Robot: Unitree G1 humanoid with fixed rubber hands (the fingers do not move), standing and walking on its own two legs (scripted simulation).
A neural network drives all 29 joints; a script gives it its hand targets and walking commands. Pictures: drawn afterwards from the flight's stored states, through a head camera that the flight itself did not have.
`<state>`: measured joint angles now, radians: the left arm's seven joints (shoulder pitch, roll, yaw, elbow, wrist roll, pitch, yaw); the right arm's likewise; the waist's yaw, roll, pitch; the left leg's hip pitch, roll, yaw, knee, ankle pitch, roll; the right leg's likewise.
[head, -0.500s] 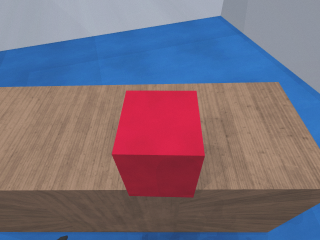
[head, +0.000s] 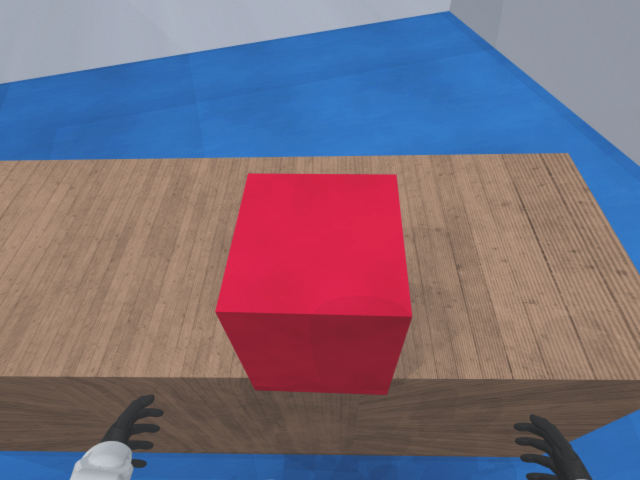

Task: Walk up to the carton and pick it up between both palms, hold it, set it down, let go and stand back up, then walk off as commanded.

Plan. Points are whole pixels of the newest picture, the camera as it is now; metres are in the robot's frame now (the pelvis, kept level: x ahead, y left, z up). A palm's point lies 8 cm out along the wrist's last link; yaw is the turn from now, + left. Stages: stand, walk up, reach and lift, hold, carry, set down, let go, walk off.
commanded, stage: reach and lift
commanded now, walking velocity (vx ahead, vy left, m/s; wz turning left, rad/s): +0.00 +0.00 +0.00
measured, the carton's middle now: (320, 289) +0.37 +0.04 -0.01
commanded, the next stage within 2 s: none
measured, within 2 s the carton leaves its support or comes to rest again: neither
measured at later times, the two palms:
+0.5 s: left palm (113, 440) +0.17 +0.28 -0.04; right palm out of the picture +0.14 -0.26 -0.04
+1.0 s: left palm (112, 419) +0.19 +0.27 -0.01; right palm (560, 456) +0.16 -0.22 +0.00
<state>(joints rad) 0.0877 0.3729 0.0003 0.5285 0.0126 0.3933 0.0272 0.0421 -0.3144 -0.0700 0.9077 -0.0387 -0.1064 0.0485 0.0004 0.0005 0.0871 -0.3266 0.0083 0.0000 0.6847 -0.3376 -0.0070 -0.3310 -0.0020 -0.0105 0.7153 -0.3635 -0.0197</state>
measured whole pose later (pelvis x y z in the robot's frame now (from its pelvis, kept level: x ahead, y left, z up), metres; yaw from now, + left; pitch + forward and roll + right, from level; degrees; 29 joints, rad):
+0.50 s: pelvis +0.00 +0.01 +0.02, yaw +0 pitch -3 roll +0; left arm 0.16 0.33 0.06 0.46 -0.03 0.17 0.00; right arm 0.22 -0.30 -0.07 0.73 0.02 -0.29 0.04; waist 0.00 -0.03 0.07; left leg -0.20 0.01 0.00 0.50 -0.24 -0.02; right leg -0.19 0.00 -0.01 0.50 -0.25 -0.01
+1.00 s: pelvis -0.01 +0.01 +0.02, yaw +0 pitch -4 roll +0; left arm 0.16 0.33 0.06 0.40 -0.16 0.02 0.01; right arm 0.29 -0.17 -0.06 0.40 0.06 -0.18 0.00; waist 0.01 -0.05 0.05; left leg -0.18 0.01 0.00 0.47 -0.22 -0.02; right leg -0.18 0.00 -0.01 0.48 -0.24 -0.02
